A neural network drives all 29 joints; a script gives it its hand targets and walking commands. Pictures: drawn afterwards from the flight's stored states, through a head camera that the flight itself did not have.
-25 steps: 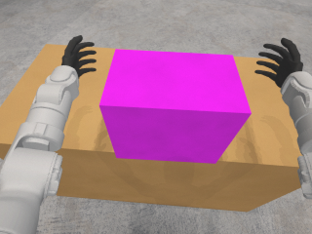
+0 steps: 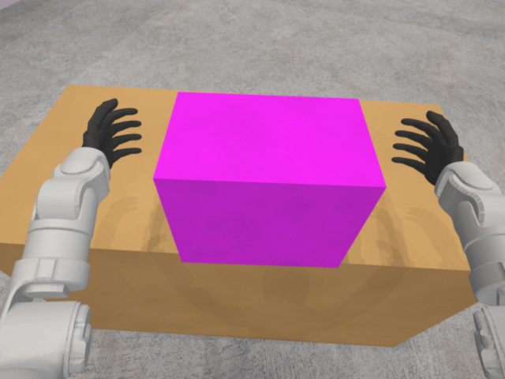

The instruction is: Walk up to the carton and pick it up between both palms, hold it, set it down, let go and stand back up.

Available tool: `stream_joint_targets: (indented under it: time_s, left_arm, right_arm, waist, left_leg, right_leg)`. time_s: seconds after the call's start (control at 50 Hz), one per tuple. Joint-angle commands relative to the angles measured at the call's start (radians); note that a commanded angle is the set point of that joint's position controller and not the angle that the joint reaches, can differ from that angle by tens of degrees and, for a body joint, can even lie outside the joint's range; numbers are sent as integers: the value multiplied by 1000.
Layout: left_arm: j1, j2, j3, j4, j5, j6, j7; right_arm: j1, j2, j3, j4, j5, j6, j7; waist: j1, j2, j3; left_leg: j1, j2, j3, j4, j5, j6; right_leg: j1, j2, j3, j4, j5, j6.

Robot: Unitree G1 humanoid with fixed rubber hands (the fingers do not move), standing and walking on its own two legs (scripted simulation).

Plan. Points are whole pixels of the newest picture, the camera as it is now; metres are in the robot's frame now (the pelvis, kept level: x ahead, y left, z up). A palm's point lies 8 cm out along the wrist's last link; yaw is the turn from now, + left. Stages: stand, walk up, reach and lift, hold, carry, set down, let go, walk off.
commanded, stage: set down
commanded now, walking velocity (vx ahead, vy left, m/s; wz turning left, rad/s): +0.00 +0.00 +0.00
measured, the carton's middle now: (263, 186) +0.44 +0.00 +0.03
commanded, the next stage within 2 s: none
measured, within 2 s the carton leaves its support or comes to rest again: neither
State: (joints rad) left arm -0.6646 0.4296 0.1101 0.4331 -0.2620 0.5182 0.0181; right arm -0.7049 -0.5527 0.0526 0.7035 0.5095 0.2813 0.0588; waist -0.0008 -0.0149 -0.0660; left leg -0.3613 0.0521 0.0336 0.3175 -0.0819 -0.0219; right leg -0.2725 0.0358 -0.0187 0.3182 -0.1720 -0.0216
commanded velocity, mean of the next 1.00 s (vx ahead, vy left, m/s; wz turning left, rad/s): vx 0.00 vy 0.00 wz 0.00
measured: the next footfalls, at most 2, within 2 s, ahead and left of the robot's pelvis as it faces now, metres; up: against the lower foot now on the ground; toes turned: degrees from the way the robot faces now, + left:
none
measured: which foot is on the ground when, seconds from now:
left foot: down 0.00-1.00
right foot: down 0.00-1.00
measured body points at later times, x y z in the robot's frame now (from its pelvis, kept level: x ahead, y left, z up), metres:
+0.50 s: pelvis +0.01 +0.01 +0.00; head +0.03 +0.02 +0.45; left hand +0.36 +0.25 +0.09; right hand +0.35 -0.27 +0.09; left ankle +0.04 +0.13 -0.75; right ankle -0.02 -0.10 -0.75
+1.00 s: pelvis +0.02 +0.01 +0.00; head +0.03 +0.01 +0.45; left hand +0.29 +0.26 +0.03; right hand +0.29 -0.26 +0.03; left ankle +0.04 +0.13 -0.75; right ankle -0.02 -0.10 -0.75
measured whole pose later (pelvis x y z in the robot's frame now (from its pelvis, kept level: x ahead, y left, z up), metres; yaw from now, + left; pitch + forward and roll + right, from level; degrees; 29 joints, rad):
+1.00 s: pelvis +0.02 +0.01 +0.00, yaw +0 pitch +1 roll +0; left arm 0.03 0.31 0.07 0.24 -0.27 0.08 0.02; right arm 0.03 -0.41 -0.05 0.32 0.41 -0.01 0.09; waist 0.00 -0.01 -0.01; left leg -0.22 0.04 0.04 0.35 -0.14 -0.02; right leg -0.13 0.02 -0.01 0.34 -0.23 -0.02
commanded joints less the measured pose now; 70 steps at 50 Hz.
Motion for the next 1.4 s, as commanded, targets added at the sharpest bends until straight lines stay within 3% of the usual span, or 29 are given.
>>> stream_joint_targets:
  time_s: [0.0, 0.14, 0.2, 0.28, 0.34, 0.36, 0.4, 0.42, 0.46, 0.64, 0.76, 0.92, 1.14, 1.24, 1.3, 1.38]
  left_arm:
    - [-396, 217, 74, -300, -9, -73, 6]
    - [-251, 198, 79, -383, -28, -83, 15]
    - [-101, 165, 97, -397, -6, -82, 6]
    - [-48, 133, 88, -407, 6, -91, -7]
    - [6, 123, 88, -397, 1, -116, -7]
    - [112, 90, 83, -388, 13, -127, -13]
    - [121, 96, 91, -400, 23, -153, -18]
    - [34, 121, 88, -422, 9, -171, -12]
    - [72, 102, 69, -409, -5, -204, 0]
    - [216, 91, 54, -404, -12, -328, 10]
    - [414, 52, 57, -376, 19, -389, -23]
    - [433, 56, 17, -405, -9, -501, 2]
    - [624, 22, -20, -270, 8, -630, 2]
    - [659, 12, -35, -276, 15, -664, 3]
    - [661, 14, -47, -297, 13, -678, 10]
    - [690, 4, -53, -258, 26, -679, 13]
  right_arm:
    - [-398, -232, -150, -301, -27, -69, -12]
    - [-251, -232, -196, -414, -46, -76, -5]
    - [-109, -214, -179, -414, -36, -84, -1]
    - [-44, -206, -178, -404, -37, -90, 6]
    - [-1, -184, -180, -450, -40, -109, 13]
    - [98, -158, -158, -443, -36, -120, 17]
    - [127, -166, -173, -442, -40, -136, 21]
    - [60, -179, -193, -471, -50, -142, 22]
    - [95, -171, -197, -498, -49, -156, 32]
    - [243, -148, -198, -513, -69, -244, 45]
    - [420, -103, -167, -506, -67, -305, 27]
    - [486, -66, -202, -575, -103, -348, 36]
    - [652, -15, -159, -500, -129, -447, 37]
    - [709, 10, -151, -459, -141, -477, 30]
    - [712, 20, -152, -490, -151, -488, 32]
    - [731, 32, -150, -448, -176, -495, 30]
  waist:
    - [-18, 11, -568]
    - [-23, 22, -565]
    - [-11, 8, -516]
    - [-22, 3, -412]
    - [-10, -10, -360]
    - [-6, -26, -324]
    - [-12, 5, -315]
    - [-14, 1, -339]
    - [-10, 7, -318]
    - [6, -5, -339]
    - [-3, -19, -269]
    - [-1, -1, -191]
    - [19, -17, -132]
    - [7, 2, -88]
    - [7, 11, -99]
    - [12, 14, -52]
  left_leg:
    - [351, -65, -12, 53, 145, 22]
    - [413, -58, -23, 73, 197, 6]
    - [434, -58, -29, 68, 231, 7]
    - [434, -61, -31, 43, 204, 4]
    - [426, -63, -31, 43, 178, 13]
    - [444, -63, -32, 43, 204, 14]
    - [456, -66, -32, 49, 210, 6]
    - [435, -64, -32, 44, 173, 7]
    - [433, -57, -35, 48, 147, 15]
    - [453, -59, -39, 70, 195, 10]
    - [469, -69, -39, 66, 239, 9]
    - [444, -62, -41, 58, 125, 7]
    - [450, -61, -39, 73, 160, 6]
    - [446, -59, -37, 68, 138, 3]
    - [450, -59, -34, 69, 130, 5]
    - [447, -57, -35, 64, 127, -1]
  right_leg:
    - [52, 13, 0, 2, 337, 83]
    - [4, 21, -8, 5, 318, 68]
    - [46, 17, 4, -2, 358, 64]
    - [32, 17, 0, -18, 319, 59]
    - [2, 16, 4, -26, 270, 59]
    - [34, 14, 8, -29, 303, 60]
    - [19, 14, 8, -33, 292, 57]
    - [-7, 15, 7, -37, 237, 54]
    - [-34, 12, 13, -38, 185, 49]
    - [-25, 8, 25, -23, 234, 43]
    - [37, 7, 32, -37, 312, 44]
    - [-45, -2, 29, -54, 124, 27]
    - [-6, -13, 37, -47, 159, 19]
    - [3, -22, 42, -49, 149, 12]
    - [-13, -19, 39, -49, 123, 10]
    - [-26, -20, 34, -49, 119, 4]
